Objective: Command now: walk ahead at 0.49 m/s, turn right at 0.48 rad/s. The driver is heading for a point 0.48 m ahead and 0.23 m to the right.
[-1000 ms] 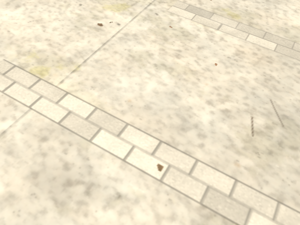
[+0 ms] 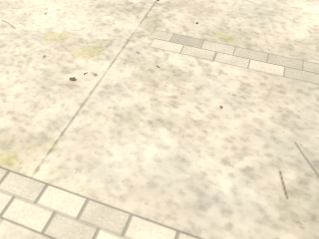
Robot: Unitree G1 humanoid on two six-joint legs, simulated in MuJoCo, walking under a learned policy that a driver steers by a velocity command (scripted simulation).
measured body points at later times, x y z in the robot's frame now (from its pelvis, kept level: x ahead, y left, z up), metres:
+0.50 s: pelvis +0.29 -0.03 +0.01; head +0.33 -0.05 +0.45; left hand +0.43 +0.24 -0.09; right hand +0.45 -0.32 -0.07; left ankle +0.51 +0.09 -0.70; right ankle +0.21 -0.11 -0.74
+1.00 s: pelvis +0.48 -0.06 +0.00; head +0.50 -0.07 +0.45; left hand +0.75 +0.10 -0.09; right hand +0.45 -0.34 -0.12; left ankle +0.52 +0.06 -0.74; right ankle +0.47 -0.19 -0.74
